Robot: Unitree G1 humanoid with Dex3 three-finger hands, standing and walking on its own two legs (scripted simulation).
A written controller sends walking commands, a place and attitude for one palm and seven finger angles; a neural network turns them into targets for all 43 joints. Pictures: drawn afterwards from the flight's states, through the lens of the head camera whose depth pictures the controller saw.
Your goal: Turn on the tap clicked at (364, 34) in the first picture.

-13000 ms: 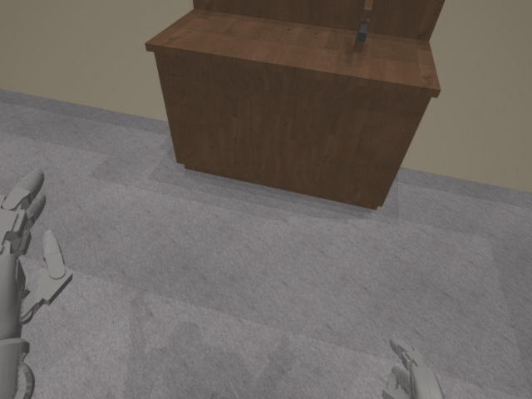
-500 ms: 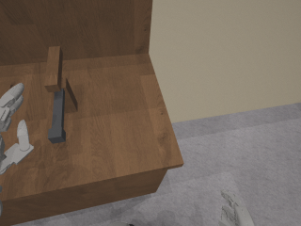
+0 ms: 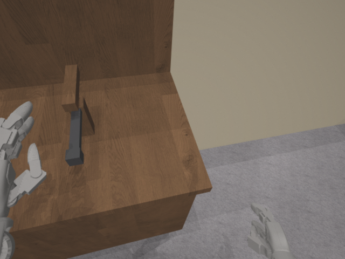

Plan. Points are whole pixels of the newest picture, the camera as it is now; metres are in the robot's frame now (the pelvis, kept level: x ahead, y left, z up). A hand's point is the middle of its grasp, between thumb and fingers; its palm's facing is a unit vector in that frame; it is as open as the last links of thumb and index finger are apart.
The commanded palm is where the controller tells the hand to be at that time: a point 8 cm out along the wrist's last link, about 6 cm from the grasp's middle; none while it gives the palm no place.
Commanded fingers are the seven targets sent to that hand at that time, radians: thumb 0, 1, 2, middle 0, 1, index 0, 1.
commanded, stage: look again from close up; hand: left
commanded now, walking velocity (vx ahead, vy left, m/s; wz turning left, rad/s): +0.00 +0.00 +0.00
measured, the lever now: (74, 156) +0.29 +0.24 +0.07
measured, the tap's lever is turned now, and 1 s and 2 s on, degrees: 0 0 0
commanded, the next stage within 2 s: shuffle to correct the standing spot in 0.10 s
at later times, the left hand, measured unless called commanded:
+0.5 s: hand (33, 191) +0.19 +0.23 +0.16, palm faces +0.29 -0.87 -0.40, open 7.4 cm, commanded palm +0.13 +0.27 +0.18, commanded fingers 0.00 0.90 0.90 -0.20 -0.30 -0.20 -0.30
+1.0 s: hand (85, 190) +0.19 +0.15 +0.17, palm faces +0.21 -0.87 -0.44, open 7.4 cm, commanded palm +0.14 +0.21 +0.18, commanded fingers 0.00 0.90 0.90 -0.20 -0.30 -0.20 -0.30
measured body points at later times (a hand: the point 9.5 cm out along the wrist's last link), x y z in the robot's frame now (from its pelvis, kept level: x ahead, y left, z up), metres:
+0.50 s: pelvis -0.05 +0.00 +0.00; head -0.01 +0.02 +0.45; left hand +0.17 +0.28 +0.18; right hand +0.12 -0.21 -0.07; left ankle +0.02 +0.06 -0.74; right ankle -0.03 -0.15 -0.74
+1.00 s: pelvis -0.04 -0.06 +0.00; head +0.01 -0.05 +0.44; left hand +0.17 +0.20 +0.20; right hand +0.12 -0.31 -0.07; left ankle +0.02 +0.06 -0.74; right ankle -0.03 -0.15 -0.74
